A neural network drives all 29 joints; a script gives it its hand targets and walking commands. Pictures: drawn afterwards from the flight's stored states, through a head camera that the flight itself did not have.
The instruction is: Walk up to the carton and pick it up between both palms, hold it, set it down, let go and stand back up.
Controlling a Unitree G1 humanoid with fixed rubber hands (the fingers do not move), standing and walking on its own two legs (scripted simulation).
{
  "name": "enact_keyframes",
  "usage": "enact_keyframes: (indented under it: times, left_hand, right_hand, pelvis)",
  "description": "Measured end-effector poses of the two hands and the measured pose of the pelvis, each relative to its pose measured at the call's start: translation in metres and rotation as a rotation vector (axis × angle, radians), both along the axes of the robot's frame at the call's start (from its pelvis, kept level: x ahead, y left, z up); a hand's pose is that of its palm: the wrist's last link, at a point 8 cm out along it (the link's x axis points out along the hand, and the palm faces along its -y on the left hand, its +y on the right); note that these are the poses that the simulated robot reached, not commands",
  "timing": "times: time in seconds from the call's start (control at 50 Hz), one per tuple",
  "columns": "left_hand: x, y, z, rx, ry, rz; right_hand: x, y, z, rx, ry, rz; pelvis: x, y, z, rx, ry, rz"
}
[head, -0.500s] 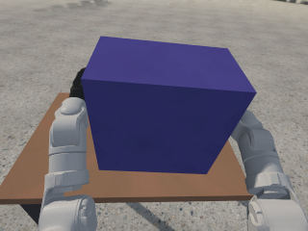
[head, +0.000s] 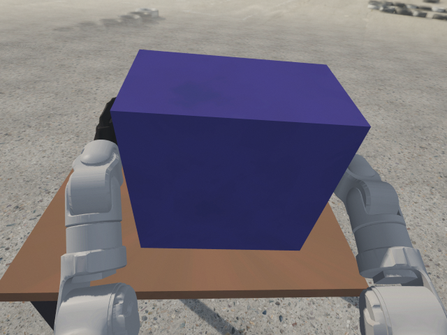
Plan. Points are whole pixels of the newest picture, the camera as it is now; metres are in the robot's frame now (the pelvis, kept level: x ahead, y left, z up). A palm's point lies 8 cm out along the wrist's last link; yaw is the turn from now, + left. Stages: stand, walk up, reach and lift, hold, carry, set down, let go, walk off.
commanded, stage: hold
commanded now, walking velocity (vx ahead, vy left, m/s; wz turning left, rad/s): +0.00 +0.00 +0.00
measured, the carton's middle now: (228, 161) +0.35 +0.00 +0.20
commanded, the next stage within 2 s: none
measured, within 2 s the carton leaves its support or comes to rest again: neither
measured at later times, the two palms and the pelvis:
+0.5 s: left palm (105, 137) +0.35 +0.19 +0.24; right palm (337, 147) +0.36 -0.19 +0.23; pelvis +0.00 -0.01 +0.00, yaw +1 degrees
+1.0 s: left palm (105, 141) +0.35 +0.19 +0.24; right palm (338, 151) +0.36 -0.19 +0.22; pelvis +0.00 +0.00 +0.00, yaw +0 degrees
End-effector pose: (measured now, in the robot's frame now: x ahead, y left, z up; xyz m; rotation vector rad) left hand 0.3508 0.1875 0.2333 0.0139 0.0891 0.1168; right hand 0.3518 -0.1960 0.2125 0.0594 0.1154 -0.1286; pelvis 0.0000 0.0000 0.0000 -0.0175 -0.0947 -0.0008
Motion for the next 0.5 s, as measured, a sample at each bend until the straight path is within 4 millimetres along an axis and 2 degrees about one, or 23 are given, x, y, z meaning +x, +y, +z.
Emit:
enact_keyframes:
  times: [0.24,0.5]
  left_hand:
    - [-0.002,0.002,0.010,-0.014,0.005,0.018]
    - [0.002,0.005,0.010,-0.007,0.006,0.020]
  right_hand:
    - [0.004,0.002,0.012,-0.007,0.004,0.017]
    - [0.010,0.005,0.013,-0.013,0.005,0.023]
  pelvis:
    - [-0.008,-0.005,0.000,0.005,0.019,-0.008]
    - [-0.004,-0.007,0.000,0.002,0.013,0.009]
